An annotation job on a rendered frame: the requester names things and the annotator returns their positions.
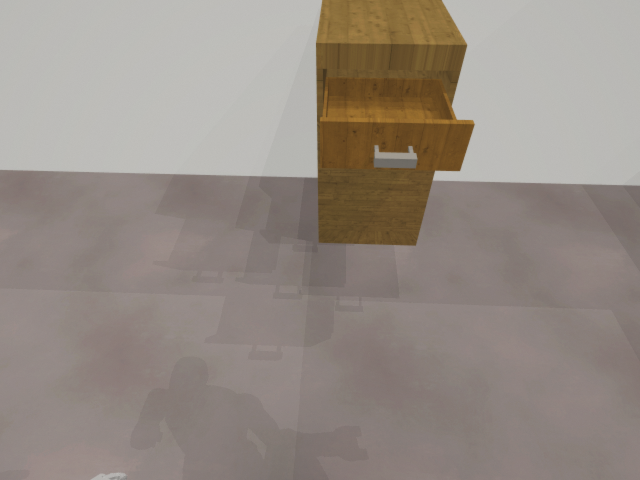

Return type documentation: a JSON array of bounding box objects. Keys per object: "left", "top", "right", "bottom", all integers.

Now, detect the drawer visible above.
[{"left": 320, "top": 77, "right": 475, "bottom": 171}]

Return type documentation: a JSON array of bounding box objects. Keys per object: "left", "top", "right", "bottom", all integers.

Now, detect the cabinet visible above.
[{"left": 316, "top": 0, "right": 467, "bottom": 246}]

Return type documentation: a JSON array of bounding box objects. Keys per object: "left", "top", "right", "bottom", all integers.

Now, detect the handle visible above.
[{"left": 374, "top": 145, "right": 418, "bottom": 168}]

